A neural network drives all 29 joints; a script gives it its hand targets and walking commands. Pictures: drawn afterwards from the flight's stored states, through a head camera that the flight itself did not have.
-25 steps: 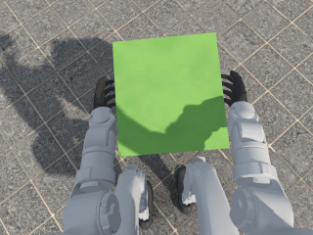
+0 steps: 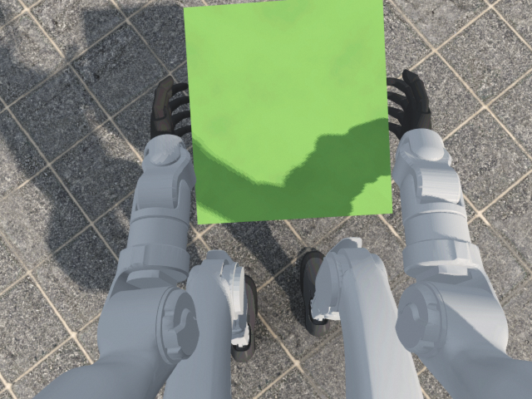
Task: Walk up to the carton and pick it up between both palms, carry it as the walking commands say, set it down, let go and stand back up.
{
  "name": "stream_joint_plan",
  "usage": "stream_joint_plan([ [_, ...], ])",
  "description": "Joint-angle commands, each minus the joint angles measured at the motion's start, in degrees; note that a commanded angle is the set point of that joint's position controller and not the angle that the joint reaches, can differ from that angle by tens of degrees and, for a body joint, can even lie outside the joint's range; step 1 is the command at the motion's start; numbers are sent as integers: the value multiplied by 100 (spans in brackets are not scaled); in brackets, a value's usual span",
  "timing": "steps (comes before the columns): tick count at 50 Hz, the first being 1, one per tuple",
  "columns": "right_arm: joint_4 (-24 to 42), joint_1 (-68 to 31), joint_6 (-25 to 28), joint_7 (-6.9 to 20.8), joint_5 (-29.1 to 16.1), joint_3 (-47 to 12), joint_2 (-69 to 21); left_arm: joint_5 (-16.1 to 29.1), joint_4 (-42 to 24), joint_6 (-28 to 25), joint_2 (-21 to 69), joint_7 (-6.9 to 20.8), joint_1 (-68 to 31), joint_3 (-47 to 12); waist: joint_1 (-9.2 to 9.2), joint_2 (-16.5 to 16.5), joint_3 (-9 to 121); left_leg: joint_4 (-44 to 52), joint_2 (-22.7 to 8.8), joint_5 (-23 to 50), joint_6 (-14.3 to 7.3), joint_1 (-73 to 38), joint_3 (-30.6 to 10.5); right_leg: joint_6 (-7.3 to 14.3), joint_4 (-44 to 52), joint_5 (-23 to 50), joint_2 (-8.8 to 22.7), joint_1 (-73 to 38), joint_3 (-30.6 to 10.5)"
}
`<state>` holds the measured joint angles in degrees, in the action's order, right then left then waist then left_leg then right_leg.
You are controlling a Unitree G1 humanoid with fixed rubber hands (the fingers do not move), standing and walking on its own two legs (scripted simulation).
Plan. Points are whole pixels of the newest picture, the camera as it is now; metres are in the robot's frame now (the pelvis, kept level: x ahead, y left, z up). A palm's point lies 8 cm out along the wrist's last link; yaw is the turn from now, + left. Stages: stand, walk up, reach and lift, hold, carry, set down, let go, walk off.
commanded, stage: set down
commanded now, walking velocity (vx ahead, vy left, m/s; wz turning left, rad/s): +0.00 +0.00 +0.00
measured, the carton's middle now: (285, 127) +0.51 -0.03 -0.18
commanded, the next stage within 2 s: none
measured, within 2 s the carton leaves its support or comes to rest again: rests again in 1.50 s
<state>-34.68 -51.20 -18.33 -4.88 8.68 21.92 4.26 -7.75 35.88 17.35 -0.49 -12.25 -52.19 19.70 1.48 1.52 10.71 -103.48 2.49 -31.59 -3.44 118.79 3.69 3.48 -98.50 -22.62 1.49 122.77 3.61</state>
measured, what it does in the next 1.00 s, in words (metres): lowers itself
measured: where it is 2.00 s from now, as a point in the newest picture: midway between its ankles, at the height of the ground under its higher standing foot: (280, 320)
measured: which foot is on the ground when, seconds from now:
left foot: down 0.00-1.00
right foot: down 0.00-1.00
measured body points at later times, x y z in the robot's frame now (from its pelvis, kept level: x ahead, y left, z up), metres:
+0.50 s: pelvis -0.01 +0.00 -0.05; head +0.32 -0.01 +0.26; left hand +0.50 +0.14 -0.19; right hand +0.49 -0.21 -0.19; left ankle +0.09 +0.09 -0.45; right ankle +0.14 -0.10 -0.45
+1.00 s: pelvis -0.01 -0.01 -0.09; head +0.35 -0.01 +0.17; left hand +0.53 +0.12 -0.27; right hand +0.51 -0.24 -0.26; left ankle +0.09 +0.09 -0.45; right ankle +0.14 -0.10 -0.45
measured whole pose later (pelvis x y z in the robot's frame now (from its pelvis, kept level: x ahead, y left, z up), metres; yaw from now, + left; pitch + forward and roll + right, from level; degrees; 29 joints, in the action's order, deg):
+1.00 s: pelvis -0.01 -0.01 -0.09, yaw +1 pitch +40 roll +0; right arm -53.8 -74.1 -10.5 -4.4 -2.8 19.3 18.9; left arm 2.7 50.6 11.6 -10.9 -13.4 -75.4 8.3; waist 2.7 1.6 -14.9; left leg -121.9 3.3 -33.5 -3.3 128.7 3.7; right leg 3.2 -116.5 -24.2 1.0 132.6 3.6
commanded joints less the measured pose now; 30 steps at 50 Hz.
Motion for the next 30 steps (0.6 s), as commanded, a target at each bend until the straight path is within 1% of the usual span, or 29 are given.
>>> stream_joint_plan([
  [1,530,-4190,439,1627,-1336,-2988,-4747,1437,-955,-527,4674,2100,-4761,-3471,344,-29,6609,817,662,1501,303,-2150,-473,-335,40,1743,-785,-4579,-365],
  [2,649,-4223,478,1605,-1344,-2955,-4543,1458,-1015,-505,4642,2109,-4948,-3482,369,307,6641,765,648,1455,319,-2136,-406,-292,44,1707,-750,-4586,-453],
  [3,237,-4163,418,1575,-1245,-2935,-4402,1452,-618,-474,4621,2115,-4703,-3469,403,129,6330,770,639,1159,317,-1787,-423,-305,25,1448,-725,-4566,-378],
  [4,303,-4294,447,1616,-1269,-2862,-4576,1368,-467,-496,4572,2084,-4640,-3351,365,-56,6141,765,632,1283,250,-1942,-527,-338,-70,1434,-742,-4153,-321],
  [5,41,-3925,404,1648,-1195,-2814,-4631,1344,-389,-468,4553,2048,-4519,-3364,402,48,5969,777,589,1223,264,-2122,-530,-340,-29,1276,-725,-3923,-299],
  [6,148,-4151,434,1654,-1260,-2848,-4623,1363,-320,-463,4712,2079,-4400,-3383,341,-38,6262,685,619,1330,272,-1969,-531,-341,-146,1427,-739,-4111,-275],
  [7,52,-4150,476,1671,-1302,-2764,-4478,1330,-355,-492,4584,2039,-4553,-3386,291,320,5949,679,601,1268,297,-1939,-490,-288,-175,1347,-710,-3797,-344],
  [8,550,-4430,540,1643,-1327,-2890,-4305,1577,-908,-540,4709,2038,-4943,-3624,573,37,6737,517,625,1561,351,-2269,-479,-301,-203,1624,-722,-4201,-263],
  [9,278,-4484,516,1592,-1421,-2872,-4357,1449,-632,-549,4333,2004,-4935,-3476,298,192,6278,533,569,1383,283,-2115,-507,-301,-250,1467,-669,-3984,-376],
  [10,37,-4262,535,1588,-1359,-2803,-4294,1383,-257,-520,4522,1995,-4621,-3440,345,333,5971,590,603,1148,307,-1868,-475,-286,-227,1314,-700,-3943,-327],
  [11,554,-4558,594,1632,-1512,-2976,-4316,1398,-632,-558,4459,1961,-4806,-3460,207,371,6445,449,597,1562,287,-2209,-440,-290,-342,1599,-697,-3950,-368],
  [12,189,-4353,556,1595,-1442,-2852,-4338,1494,-727,-596,4411,1965,-5006,-3642,442,92,6389,403,611,1451,282,-1887,-512,-283,-356,1785,-684,-4192,-392],
  [13,525,-4686,631,1589,-1427,-2936,-4160,1508,-687,-617,4419,1933,-4930,-3479,367,89,6326,398,588,1551,285,-1921,-505,-305,-443,1705,-652,-3867,-338],
  [14,325,-4617,613,1533,-1453,-2956,-4171,1590,-703,-680,4205,1948,-5076,-3535,417,-139,6591,224,595,1480,277,-1780,-490,-314,-458,1854,-641,-4430,-422],
  [15,216,-4444,606,1515,-1400,-2888,-4232,1501,-668,-686,4295,1955,-5082,-3472,488,-9,6120,280,582,1484,298,-1361,-416,-314,-459,2031,-647,-4341,-427],
  [17,388,-4567,696,1468,-1468,-2938,-4079,1522,-640,-705,4202,1929,-5131,-3562,397,283,6335,205,571,1486,303,-1581,-389,-275,-579,2054,-609,-4318,-494],
  [18,466,-4753,738,1410,-1554,-2954,-3915,1548,-377,-672,4074,1925,-5067,-3543,454,242,6355,135,588,1338,284,-1532,-320,-297,-500,1907,-609,-4471,-448],
  [19,450,-4942,738,1408,-1585,-3105,-3976,1686,-331,-700,4187,1924,-5007,-3555,314,31,6258,51,588,1356,283,-1414,-349,-287,-598,1854,-570,-4361,-465],
  [20,238,-4912,718,1437,-1442,-2999,-4001,1491,32,-700,4179,1891,-4835,-3342,412,-164,6046,154,572,1223,233,-1538,-463,-356,-680,1568,-635,-3998,-294],
  [21,373,-4924,754,1393,-1538,-3149,-3935,1661,-535,-771,4191,1876,-5093,-3544,438,-84,6588,-65,590,1435,288,-1643,-408,-310,-696,1906,-614,-4638,-417],
  [22,62,-4846,791,1401,-1556,-2949,-3755,1569,-79,-720,4210,1838,-5022,-3421,403,232,5935,29,539,1329,288,-1579,-435,-250,-758,1690,-570,-3909,-423],
  [23,180,-4962,795,1368,-1595,-3007,-3822,1643,-330,-806,4001,1836,-5330,-3535,410,27,6125,-33,539,1161,277,-1453,-385,-268,-721,1666,-582,-4175,-469],
  [24,14,-5032,825,1337,-1495,-2882,-3732,1489,121,-782,3841,1822,-5198,-3227,428,86,5512,-19,493,1065,257,-1234,-426,-294,-705,1601,-597,-3989,-458],
  [25,-162,-5018,781,1359,-1587,-2940,-3841,1628,-169,-812,3809,1792,-5396,-3459,415,52,6102,-73,508,1143,268,-1567,-438,-328,-856,1644,-584,-4276,-404],
  [26,-159,-4954,806,1341,-1551,-2876,-3766,1606,-214,-827,3849,1790,-5255,-3427,498,82,5747,-147,513,1194,275,-1324,-459,-303,-868,1626,-569,-3800,-425],
  [27,-114,-5260,846,1330,-1600,-2849,-3568,1689,-34,-839,3806,1790,-5359,-3408,487,-162,5687,-98,533,1078,229,-1340,-497,-315,-858,1420,-549,-3817,-377],
  [28,-48,-5314,887,1346,-1620,-2980,-3622,1659,-124,-893,3832,1767,-5371,-3369,435,-66,5834,-259,534,1308,252,-1535,-433,-284,-933,1558,-588,-3863,-410],
  [29,-222,-5171,896,1330,-1569,-2896,-3578,1663,-19,-881,3750,1732,-5448,-3454,482,30,5592,-184,502,1327,265,-1585,-531,-273,-986,1630,-539,-3679,-402],
  [30,-249,-5151,879,1324,-1559,-2852,-3542,1673,120,-856,3861,1755,-5316,-3449,486,210,5489,-273,492,1177,279,-1321,-452,-241,-988,1593,-521,-3706,-452],
])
